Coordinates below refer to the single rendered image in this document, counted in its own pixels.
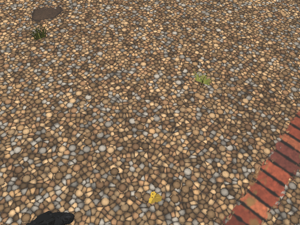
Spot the left robot hand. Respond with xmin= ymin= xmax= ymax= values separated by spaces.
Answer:
xmin=26 ymin=211 xmax=75 ymax=225

